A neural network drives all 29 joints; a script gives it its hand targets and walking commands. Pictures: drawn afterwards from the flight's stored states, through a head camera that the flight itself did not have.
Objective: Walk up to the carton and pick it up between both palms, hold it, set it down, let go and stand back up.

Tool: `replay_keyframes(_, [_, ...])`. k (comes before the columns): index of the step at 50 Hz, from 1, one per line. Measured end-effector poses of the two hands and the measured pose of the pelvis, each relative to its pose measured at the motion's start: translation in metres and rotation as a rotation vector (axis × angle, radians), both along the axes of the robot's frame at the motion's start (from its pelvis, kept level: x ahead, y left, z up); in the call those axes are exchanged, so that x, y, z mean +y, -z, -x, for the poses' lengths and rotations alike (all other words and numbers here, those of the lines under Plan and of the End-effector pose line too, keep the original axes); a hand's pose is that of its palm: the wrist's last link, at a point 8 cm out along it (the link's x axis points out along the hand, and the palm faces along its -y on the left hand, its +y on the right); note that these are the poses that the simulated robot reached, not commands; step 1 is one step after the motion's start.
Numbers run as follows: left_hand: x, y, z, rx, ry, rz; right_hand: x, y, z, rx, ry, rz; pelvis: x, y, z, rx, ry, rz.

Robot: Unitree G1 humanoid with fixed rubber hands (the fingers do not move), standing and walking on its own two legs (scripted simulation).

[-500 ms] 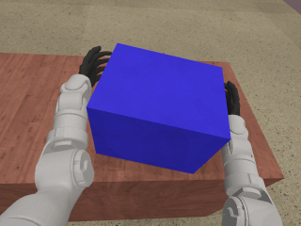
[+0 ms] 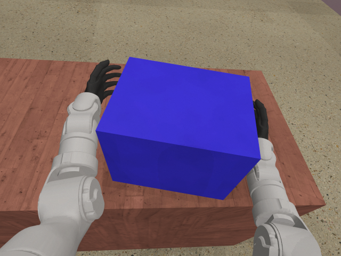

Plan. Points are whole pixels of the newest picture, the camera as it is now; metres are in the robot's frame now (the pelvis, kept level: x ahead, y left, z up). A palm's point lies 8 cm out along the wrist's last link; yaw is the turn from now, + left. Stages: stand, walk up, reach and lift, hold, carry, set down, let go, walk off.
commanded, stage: set down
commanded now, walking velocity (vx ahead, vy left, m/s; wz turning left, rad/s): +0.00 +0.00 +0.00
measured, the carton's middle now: (177, 131) +0.37 -0.05 +0.06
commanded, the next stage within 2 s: none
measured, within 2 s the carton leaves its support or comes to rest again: neither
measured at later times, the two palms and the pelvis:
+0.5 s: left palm (99, 104) +0.43 +0.13 +0.10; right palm (260, 144) +0.31 -0.24 +0.06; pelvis -0.01 +0.00 +0.00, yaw +0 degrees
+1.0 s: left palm (93, 123) +0.39 +0.15 +0.09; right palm (272, 162) +0.27 -0.25 +0.06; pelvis -0.04 -0.01 +0.00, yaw +0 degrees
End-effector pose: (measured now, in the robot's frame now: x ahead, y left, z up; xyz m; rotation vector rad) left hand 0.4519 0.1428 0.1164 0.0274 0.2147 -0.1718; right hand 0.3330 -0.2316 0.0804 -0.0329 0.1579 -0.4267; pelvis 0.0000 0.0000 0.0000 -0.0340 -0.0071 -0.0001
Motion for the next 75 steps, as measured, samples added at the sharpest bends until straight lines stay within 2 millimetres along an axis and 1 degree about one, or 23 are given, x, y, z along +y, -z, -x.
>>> replay_keyframes(3, [0.0,-0.002,-0.001,-0.011,-0.016,-0.031,-0.001,0.009,0.003,0.022,0.025,-0.031,-0.001,0.0,0.0,0.0,0.0,-0.002])
replay_keyframes(11, [-0.005,0.002,0.001,0.005,-0.009,-0.03,-0.004,0.02,0.005,0.057,0.044,-0.059,-0.002,0.001,0.004,0.007,0.001,-0.003])
replay_keyframes(17, [-0.009,0.008,0.008,0.032,0.004,-0.036,-0.007,0.02,0.008,0.06,0.036,-0.061,-0.003,0.002,0.006,0.017,0.002,-0.002])
replay_keyframes(22, [-0.01,0.01,0.016,0.037,0.008,-0.039,-0.008,0.017,0.014,0.051,0.047,-0.069,-0.003,0.002,0.01,0.013,0.002,-0.003])
replay_keyframes(31, [-0.004,0.021,0.041,0.058,0.0,-0.044,-0.01,0.019,0.037,0.051,0.043,-0.074,-0.005,0.002,0.024,-0.004,0.002,-0.005])
replay_keyframes(34, [-0.003,0.022,0.047,0.055,-0.002,-0.048,-0.011,0.022,0.044,0.078,0.04,-0.079,-0.006,0.002,0.029,-0.01,0.002,-0.006])
replay_keyframes(38, [-0.002,0.023,0.053,0.056,-0.007,-0.047,-0.012,0.023,0.05,0.1,0.037,-0.085,-0.007,0.002,0.034,-0.013,0.002,-0.007])
replay_keyframes(46, [0.001,0.023,0.059,0.049,0.006,-0.042,-0.015,0.02,0.059,0.09,0.045,-0.085,-0.008,0.002,0.037,-0.016,0.002,-0.007])
replay_keyframes(50, [0.007,0.03,0.065,0.067,0.011,-0.046,-0.016,0.02,0.068,0.074,0.05,-0.08,-0.008,0.002,0.036,-0.015,0.002,-0.007])
replay_keyframes(57, [0.025,0.047,0.084,0.098,-0.002,-0.074,-0.02,0.027,0.092,0.071,0.064,-0.086,-0.008,0.002,0.038,-0.017,0.002,-0.007])
replay_keyframes(62, [0.034,0.046,0.096,0.075,-0.016,-0.075,-0.022,0.025,0.103,0.071,0.053,-0.089,-0.009,0.002,0.04,-0.02,0.002,-0.008])
replay_keyframes(65, [0.036,0.047,0.101,0.084,-0.017,-0.072,-0.023,0.024,0.108,0.078,0.056,-0.092,-0.009,0.002,0.041,-0.022,0.002,-0.008])
replay_keyframes(69, [0.038,0.048,0.11,0.092,0.002,-0.078,-0.022,0.017,0.116,0.053,0.058,-0.092,-0.01,0.002,0.041,-0.022,0.003,-0.008])
replay_keyframes(75, [0.045,0.048,0.124,0.089,0.008,-0.09,-0.02,0.014,0.128,0.067,0.056,-0.095,-0.01,0.002,0.041,-0.02,0.003,-0.008])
